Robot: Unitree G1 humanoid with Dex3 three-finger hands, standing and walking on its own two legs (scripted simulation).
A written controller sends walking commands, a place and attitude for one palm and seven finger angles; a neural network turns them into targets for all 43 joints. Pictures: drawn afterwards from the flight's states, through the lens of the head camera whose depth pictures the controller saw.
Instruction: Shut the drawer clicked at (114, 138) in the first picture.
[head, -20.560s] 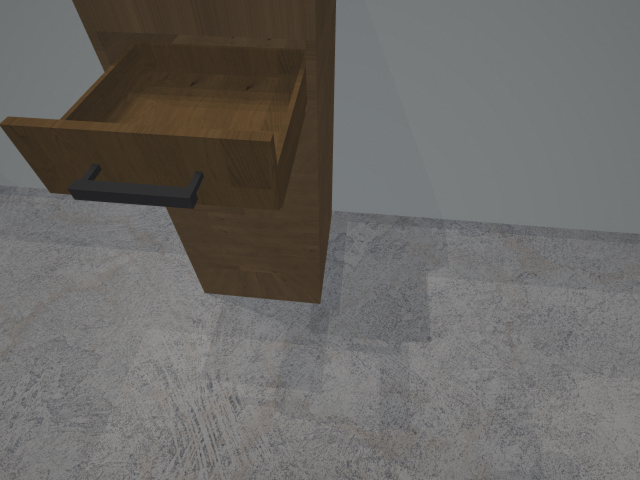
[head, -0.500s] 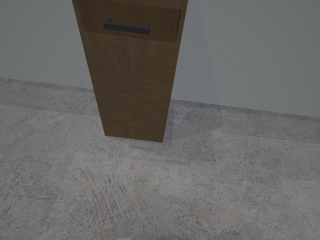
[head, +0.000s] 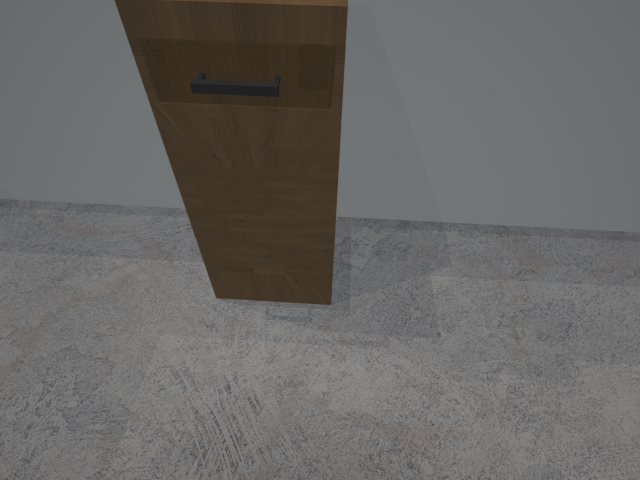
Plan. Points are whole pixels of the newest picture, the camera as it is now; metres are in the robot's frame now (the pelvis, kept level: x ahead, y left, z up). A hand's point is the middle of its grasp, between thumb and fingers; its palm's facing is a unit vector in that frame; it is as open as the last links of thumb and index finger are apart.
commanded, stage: let the arm hang, fingers relaxed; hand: left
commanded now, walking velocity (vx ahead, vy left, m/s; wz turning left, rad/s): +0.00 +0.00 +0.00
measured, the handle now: (237, 83) +0.82 +0.22 +0.10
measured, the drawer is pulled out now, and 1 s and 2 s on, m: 0.00 0.00 0.00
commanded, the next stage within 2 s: look to check the result in 0.20 s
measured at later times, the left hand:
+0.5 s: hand out of the picture -0.01 +0.15 -0.18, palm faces +0.05 -0.98 -0.18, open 7.4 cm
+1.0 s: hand out of the picture +0.01 +0.14 -0.18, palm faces +0.05 -0.98 -0.17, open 7.4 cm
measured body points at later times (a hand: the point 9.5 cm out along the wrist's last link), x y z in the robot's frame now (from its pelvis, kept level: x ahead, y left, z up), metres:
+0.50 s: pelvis +0.02 -0.01 +0.00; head +0.03 -0.02 +0.45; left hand -0.01 +0.20 -0.16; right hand +0.00 -0.22 -0.16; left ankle +0.05 +0.12 -0.74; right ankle -0.03 -0.10 -0.74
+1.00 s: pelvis +0.02 -0.02 +0.00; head +0.04 -0.02 +0.45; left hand +0.00 +0.19 -0.16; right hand +0.00 -0.22 -0.16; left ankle +0.05 +0.12 -0.74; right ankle -0.03 -0.10 -0.74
